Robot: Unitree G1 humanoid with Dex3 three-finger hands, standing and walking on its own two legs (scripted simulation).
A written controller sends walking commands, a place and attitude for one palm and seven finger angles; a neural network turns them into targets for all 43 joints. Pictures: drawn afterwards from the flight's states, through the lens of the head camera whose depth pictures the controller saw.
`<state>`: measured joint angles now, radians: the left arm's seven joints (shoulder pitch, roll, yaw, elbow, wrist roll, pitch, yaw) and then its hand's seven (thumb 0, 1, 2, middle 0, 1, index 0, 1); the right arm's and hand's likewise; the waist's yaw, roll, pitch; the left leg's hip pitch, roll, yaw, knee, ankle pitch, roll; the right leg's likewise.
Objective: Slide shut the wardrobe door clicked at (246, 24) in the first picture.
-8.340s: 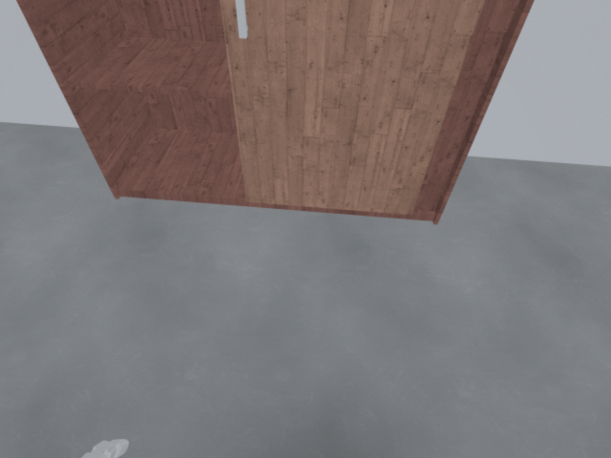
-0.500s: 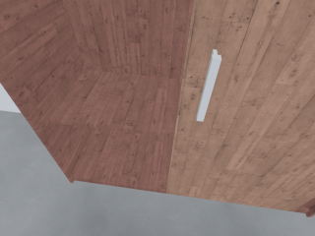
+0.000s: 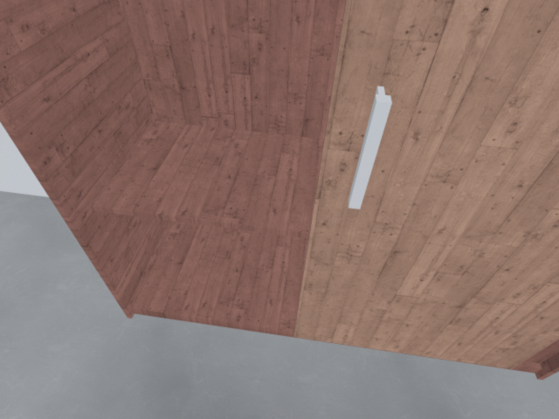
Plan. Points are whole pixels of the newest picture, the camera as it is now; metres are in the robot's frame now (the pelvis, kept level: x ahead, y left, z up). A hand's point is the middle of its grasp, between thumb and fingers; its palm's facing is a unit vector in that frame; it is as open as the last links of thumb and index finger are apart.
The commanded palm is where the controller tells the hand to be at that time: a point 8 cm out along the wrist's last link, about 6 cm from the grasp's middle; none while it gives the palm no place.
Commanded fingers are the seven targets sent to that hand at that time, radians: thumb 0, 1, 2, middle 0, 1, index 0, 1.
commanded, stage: come to a stop and stand still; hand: right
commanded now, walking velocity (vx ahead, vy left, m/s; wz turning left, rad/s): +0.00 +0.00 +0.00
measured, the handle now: (366, 152) +0.51 -0.10 +0.13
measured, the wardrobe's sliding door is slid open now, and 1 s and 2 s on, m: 0.62 0.62 0.62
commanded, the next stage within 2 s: look again from close up in 0.08 s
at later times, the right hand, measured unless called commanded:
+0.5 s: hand out of the picture -0.02 -0.16 -0.17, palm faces +0.06 +0.99 -0.16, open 7.4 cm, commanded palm none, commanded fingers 0.00 -0.90 -0.90 0.20 0.30 0.20 0.30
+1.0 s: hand out of the picture +0.01 -0.16 -0.17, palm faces +0.04 +0.98 -0.17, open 7.4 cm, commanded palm none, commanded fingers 0.00 -0.90 -0.90 0.20 0.30 0.20 0.30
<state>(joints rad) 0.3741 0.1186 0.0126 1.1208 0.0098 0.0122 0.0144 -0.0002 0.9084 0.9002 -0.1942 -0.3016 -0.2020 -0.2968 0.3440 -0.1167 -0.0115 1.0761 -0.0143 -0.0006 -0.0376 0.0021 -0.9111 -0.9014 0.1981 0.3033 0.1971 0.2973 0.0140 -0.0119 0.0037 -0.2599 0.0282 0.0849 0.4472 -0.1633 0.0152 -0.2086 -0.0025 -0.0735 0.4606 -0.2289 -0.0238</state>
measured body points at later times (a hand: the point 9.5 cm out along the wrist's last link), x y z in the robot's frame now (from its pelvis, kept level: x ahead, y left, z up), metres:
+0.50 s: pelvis +0.01 -0.01 +0.00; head +0.00 +0.00 +0.45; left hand -0.01 +0.19 -0.17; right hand -0.02 -0.21 -0.16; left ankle +0.05 +0.11 -0.74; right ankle +0.01 -0.10 -0.74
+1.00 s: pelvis +0.02 -0.01 +0.00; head +0.02 +0.00 +0.45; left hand -0.01 +0.19 -0.16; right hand +0.01 -0.21 -0.16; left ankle +0.05 +0.11 -0.74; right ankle +0.01 -0.10 -0.74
